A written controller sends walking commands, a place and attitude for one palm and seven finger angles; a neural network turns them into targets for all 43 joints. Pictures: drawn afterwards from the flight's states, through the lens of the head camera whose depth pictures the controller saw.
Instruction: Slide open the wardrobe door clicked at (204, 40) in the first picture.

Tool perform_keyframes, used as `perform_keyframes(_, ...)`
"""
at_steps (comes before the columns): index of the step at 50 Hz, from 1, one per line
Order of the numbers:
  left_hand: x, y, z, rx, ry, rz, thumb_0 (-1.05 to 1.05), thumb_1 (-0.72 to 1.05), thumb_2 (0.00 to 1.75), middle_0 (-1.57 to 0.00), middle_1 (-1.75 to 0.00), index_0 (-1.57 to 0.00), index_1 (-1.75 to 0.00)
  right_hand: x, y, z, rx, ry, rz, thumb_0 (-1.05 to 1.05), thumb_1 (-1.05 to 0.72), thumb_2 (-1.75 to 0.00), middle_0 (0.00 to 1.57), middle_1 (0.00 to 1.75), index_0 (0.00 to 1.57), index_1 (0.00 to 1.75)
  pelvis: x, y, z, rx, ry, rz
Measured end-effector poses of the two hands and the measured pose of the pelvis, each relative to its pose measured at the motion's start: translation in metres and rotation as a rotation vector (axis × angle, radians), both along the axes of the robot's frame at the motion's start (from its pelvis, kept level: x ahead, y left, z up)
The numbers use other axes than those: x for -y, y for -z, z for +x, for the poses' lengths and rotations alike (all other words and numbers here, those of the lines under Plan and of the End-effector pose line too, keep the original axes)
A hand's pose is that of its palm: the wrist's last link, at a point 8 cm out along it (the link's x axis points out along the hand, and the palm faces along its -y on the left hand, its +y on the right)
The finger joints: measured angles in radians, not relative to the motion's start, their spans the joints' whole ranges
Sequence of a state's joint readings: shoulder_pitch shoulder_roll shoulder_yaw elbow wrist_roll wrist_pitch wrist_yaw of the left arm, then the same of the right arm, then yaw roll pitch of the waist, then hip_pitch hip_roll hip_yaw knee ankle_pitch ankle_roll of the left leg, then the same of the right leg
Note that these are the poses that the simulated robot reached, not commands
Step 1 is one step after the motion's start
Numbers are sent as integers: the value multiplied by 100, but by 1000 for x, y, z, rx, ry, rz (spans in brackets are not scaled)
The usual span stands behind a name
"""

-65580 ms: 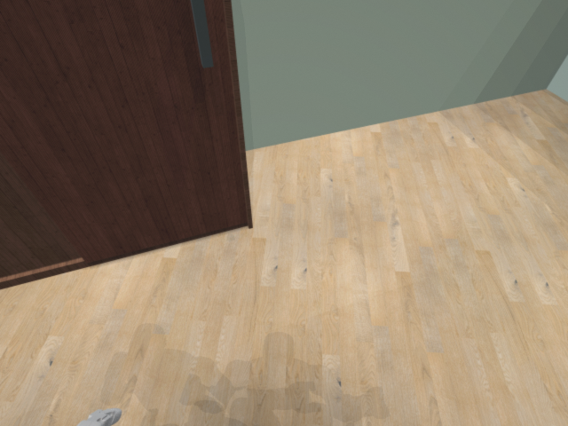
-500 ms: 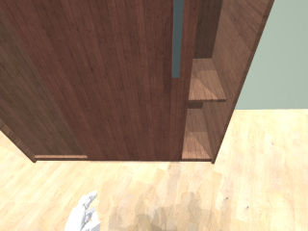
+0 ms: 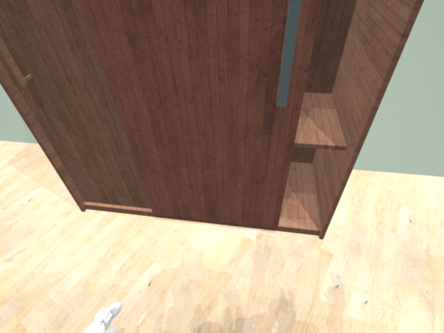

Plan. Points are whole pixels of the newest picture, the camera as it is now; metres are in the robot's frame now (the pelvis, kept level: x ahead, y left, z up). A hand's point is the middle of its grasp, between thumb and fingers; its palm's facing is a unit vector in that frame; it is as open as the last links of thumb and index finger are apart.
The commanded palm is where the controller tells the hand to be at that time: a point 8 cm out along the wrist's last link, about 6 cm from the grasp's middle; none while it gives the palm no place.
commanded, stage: stop stepping back and stand still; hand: right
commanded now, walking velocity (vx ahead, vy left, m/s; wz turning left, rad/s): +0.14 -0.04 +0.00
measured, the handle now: (287, 55) +0.80 -0.12 +0.18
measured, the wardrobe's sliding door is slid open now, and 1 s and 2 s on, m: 0.22 0.22 0.22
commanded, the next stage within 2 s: let the arm hang, fingers relaxed in 1.48 s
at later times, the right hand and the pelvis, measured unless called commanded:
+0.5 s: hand out of the picture +0.18 -0.28 +0.17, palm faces +0.49 +0.77 -0.41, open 7.4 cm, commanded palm +0.13 -0.32 +0.17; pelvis +0.00 -0.01 -0.01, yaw -1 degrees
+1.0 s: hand out of the picture +0.21 -0.31 +0.15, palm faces +0.43 +0.80 -0.42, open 7.4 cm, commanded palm +0.16 -0.34 +0.17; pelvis +0.02 -0.04 +0.00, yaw +0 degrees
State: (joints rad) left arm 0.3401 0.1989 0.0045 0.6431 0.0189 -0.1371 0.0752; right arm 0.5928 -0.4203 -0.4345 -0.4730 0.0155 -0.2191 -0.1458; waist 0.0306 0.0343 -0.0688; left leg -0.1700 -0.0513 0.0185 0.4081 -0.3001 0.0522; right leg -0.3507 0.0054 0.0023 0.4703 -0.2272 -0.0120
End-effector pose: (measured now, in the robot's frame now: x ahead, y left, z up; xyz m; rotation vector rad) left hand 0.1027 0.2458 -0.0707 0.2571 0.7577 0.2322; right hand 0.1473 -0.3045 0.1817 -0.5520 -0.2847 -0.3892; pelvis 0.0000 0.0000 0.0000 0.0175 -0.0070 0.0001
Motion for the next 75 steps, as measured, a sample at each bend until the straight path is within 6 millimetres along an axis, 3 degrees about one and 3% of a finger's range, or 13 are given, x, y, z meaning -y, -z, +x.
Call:
perform_keyframes(5,-3,15,-7,-40,10,-9,1,91,90,-21,-30,-20,-30,0,4,-15,66,27,54,2,-89,-90,22,30,21,30,4,6,-11,29,-2,-3)
perform_keyframes(13,13,18,4,50,-6,0,2,91,90,-21,-30,-20,-30,14,11,-7,137,26,81,2,-89,-90,21,30,21,30,18,21,-17,42,12,-22)
perform_keyframes(19,36,21,10,70,37,-96,1,91,90,-21,-30,-20,-29,8,-2,-8,80,23,-19,2,-89,-90,21,30,21,30,9,17,-13,39,19,-18)
perform_keyframes(24,37,29,15,-22,76,-112,1,91,90,-21,-30,-21,-30,7,0,-12,52,46,17,2,-89,-90,22,30,21,30,11,11,-4,25,23,-19)
perform_keyframes(33,35,15,47,-6,56,-34,2,91,90,-21,-30,-20,-30,30,13,9,30,75,71,2,-89,-90,22,30,21,30,28,8,10,26,18,-15)
perform_keyframes(39,47,-4,73,85,65,-46,1,91,90,-21,-30,-20,-29,32,8,26,4,31,43,2,-89,-90,21,30,21,30,33,4,16,7,11,-7)
perform_keyframes(44,57,-10,82,111,69,-57,1,91,90,-21,-30,-20,-30,33,8,28,-14,1,40,2,-89,-90,22,30,21,30,38,4,18,0,5,-3)
perform_keyframes(50,65,-7,77,86,71,-58,1,91,90,-21,-30,-20,-30,42,11,22,-28,21,56,2,-89,-90,22,30,21,30,44,3,17,2,3,-2)
perform_keyframes(66,70,4,39,20,50,-55,1,91,90,-21,-30,-20,-30,52,15,6,-33,43,86,2,-89,-90,22,30,21,30,54,0,1,7,6,4)
perform_keyframes(75,70,3,32,24,42,-49,1,91,90,-21,-30,-20,-30,56,15,2,-42,47,76,2,-89,-90,22,30,21,30,56,0,-4,5,8,3)
